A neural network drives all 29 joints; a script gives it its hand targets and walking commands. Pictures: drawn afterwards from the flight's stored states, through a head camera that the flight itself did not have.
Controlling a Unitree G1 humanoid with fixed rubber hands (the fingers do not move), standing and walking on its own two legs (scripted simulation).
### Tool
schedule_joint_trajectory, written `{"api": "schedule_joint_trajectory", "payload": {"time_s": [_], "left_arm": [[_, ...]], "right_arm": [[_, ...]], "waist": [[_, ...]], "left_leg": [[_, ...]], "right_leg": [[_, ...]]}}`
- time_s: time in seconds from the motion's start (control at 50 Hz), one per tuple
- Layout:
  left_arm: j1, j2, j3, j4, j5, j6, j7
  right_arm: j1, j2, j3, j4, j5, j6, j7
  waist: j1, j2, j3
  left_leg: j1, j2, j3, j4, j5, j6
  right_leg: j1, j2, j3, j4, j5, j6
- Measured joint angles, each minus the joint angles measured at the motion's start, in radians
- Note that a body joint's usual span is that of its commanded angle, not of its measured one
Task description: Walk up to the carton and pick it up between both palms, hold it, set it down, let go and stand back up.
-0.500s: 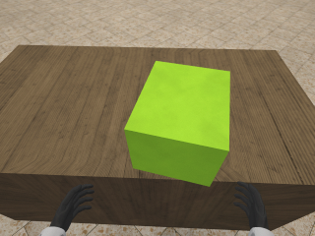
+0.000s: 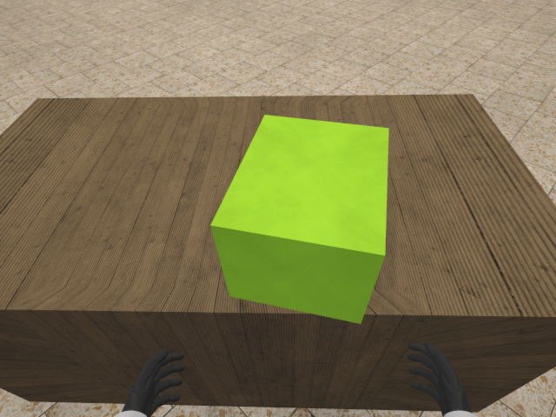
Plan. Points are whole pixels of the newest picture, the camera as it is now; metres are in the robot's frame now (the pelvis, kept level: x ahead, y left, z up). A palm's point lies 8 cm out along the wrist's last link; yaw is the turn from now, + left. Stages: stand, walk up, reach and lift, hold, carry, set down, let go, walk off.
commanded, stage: set down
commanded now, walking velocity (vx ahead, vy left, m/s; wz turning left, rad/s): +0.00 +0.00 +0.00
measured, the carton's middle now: (309, 212) +0.46 -0.01 +0.01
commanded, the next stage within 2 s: let go in 0.04 s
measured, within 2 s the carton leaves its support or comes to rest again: neither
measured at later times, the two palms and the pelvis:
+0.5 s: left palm (155, 413) +0.14 +0.22 -0.08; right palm out of the picture +0.14 -0.23 -0.09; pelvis +0.00 -0.01 +0.00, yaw +0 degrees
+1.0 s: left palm out of the picture +0.06 +0.29 -0.09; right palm out of the picture +0.09 -0.29 -0.10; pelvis -0.02 +0.00 +0.00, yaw +1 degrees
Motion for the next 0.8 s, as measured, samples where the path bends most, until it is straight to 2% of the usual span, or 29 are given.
{"api": "schedule_joint_trajectory", "payload": {"time_s": [0.2, 0.3, 0.52, 0.66, 0.8], "left_arm": [[-0.031, -0.004, -0.005, 0.037, 0.015, 0.047, 0.054], [-0.047, -0.009, -0.005, 0.062, 0.021, 0.066, 0.067], [-0.037, -0.035, 0.002, 0.048, 0.055, 0.088, 0.081], [-0.032, 0.003, 0.034, 0.183, 0.088, -0.045, 0.061], [-0.005, 0.077, 0.068, 0.275, 0.093, -0.074, 0.053]], "right_arm": [[-0.058, -0.04, -0.026, 0.055, -0.032, 0.049, 0.049], [-0.078, -0.051, -0.023, 0.074, -0.033, 0.067, 0.063], [-0.047, -0.047, -0.01, 0.126, -0.037, 0.028, 0.077], [-0.037, -0.158, 0.0, 0.171, -0.009, 0.114, 0.069], [-0.024, -0.249, -0.025, 0.218, -0.011, 0.144, 0.063]], "waist": [[-0.002, -0.013, 0.001], [-0.016, -0.014, -0.007], [-0.019, -0.013, -0.018], [-0.022, -0.003, -0.084], [-0.022, 0.009, -0.11]], "left_leg": [[-0.026, 0.001, 0.007, 0.002, 0.014, -0.006], [-0.045, 0.003, 0.007, 0.012, 0.012, -0.008], [-0.069, 0.009, 0.008, 0.021, 0.003, -0.011], [-0.134, -0.011, 0.004, 0.04, -0.001, -0.003], [-0.143, -0.021, -0.002, 0.035, 0.007, 0.003]], "right_leg": [[-0.039, 0.0, 0.002, 0.027, 0.002, -0.008], [-0.059, 0.001, -0.001, 0.04, -0.002, -0.01], [-0.081, 0.005, -0.004, 0.044, -0.009, -0.012], [-0.154, -0.017, -0.007, 0.089, -0.03, -0.004], [-0.163, -0.027, -0.012, 0.091, -0.028, 0.002]]}}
